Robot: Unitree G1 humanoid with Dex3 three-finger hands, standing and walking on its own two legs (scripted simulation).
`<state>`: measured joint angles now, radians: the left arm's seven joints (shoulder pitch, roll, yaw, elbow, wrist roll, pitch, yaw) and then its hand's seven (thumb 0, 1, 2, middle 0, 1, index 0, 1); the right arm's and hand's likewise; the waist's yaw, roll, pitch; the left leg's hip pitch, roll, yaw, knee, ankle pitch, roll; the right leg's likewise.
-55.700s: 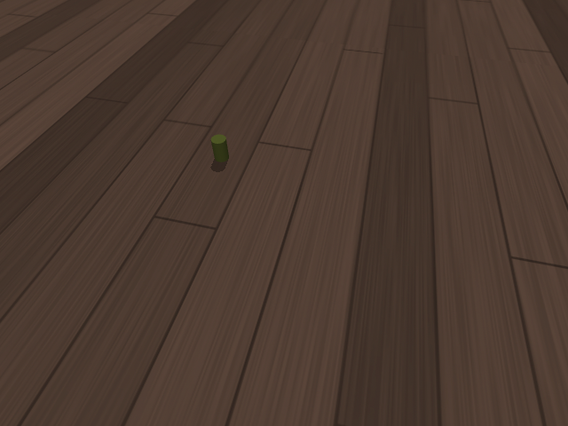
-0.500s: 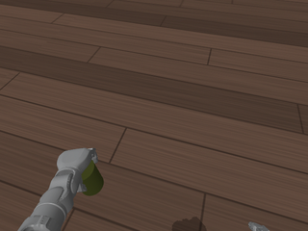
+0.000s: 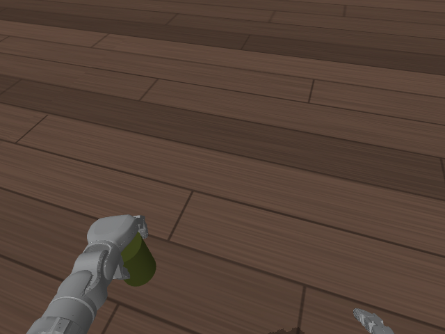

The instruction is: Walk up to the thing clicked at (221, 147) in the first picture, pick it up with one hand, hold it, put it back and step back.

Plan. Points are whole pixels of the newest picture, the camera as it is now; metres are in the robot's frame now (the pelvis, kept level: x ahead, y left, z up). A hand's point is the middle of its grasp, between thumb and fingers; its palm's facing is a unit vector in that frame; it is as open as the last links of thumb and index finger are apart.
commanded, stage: hold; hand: left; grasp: from above
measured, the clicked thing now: (131, 258) +0.31 +0.22 -0.11
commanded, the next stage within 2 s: crouch in 1.22 s
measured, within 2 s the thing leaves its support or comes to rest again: neither
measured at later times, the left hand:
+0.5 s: hand (120, 252) +0.29 +0.22 -0.03, palm faces -0.43 -0.07 -0.90, open 10.3 cm
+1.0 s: hand (124, 250) +0.30 +0.21 -0.03, palm faces -0.44 -0.06 -0.90, open 10.3 cm
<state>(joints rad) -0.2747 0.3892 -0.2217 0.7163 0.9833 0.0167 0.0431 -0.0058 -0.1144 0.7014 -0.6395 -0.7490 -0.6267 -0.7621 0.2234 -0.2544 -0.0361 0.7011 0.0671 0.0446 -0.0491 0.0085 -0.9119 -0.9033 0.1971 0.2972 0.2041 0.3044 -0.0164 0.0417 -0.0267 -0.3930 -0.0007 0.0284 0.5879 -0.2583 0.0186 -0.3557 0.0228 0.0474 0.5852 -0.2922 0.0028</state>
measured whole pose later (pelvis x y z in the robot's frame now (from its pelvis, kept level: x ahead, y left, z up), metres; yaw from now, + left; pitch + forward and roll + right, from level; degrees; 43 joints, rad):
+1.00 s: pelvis +0.00 -0.01 +0.01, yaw +0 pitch +1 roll +0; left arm -0.24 0.39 -0.24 0.61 0.98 0.02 -0.03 0.00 -0.09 0.69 -0.62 -0.76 -0.60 -0.78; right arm 0.17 -0.25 -0.03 0.70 0.08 0.06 -0.06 0.01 -0.92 -0.91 0.20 0.30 0.20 0.30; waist 0.01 0.05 0.00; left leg -0.29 0.00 0.02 0.47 -0.21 0.01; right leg -0.26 0.02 0.04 0.49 -0.25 -0.01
